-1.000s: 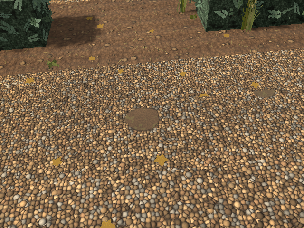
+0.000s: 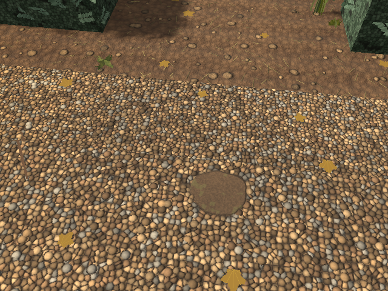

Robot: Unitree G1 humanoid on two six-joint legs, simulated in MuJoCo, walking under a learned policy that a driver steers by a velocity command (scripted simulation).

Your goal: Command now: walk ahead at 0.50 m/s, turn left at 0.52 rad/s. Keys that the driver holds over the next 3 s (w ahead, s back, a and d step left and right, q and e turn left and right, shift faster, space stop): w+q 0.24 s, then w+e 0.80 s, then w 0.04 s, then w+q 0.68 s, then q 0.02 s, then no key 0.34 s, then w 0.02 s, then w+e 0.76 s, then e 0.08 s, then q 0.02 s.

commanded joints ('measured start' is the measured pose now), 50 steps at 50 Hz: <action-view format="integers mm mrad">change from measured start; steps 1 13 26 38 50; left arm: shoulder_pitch -4 -103 -294 -439 -121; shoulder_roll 171 145 126 26 165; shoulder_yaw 35 28 28 -34 0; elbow -33 -137 -207 -322 -230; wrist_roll -3 10 -13 -14 -5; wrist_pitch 12 -15 -21 -31 10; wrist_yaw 7 7 -66 -153 -34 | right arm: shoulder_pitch -97 109 311 432 230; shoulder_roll -27 -138 -160 -112 -164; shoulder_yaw -1 -36 -38 3 18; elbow -121 -111 19 72 -85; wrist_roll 3 -9 -19 1 1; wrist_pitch -12 -49 -81 -51 -69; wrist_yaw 26 0 -59 -93 -65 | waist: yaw -14 -26 -99 -191 -131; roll -78 10 60 23 51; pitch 67 -93 64 115 -51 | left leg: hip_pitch -23 471 629 589 -174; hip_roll -20 83 109 129 75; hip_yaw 55 -297 -151 26 -92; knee -70 -468 -416 7 683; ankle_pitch -104 160 -103 38 -324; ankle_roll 36 219 127 36 -130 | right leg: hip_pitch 66 -521 -827 -667 -216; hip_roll -311 -132 -72 -30 -283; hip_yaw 107 299 411 255 735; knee -63 648 309 79 -70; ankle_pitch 666 86 681 882 487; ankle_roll -114 18 -30 -57 -369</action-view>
